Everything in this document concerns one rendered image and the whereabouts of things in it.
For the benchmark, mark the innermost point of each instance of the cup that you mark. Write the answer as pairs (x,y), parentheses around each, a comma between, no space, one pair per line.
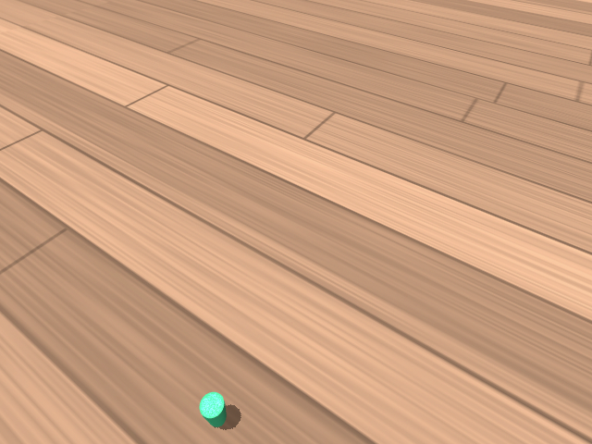
(212,408)

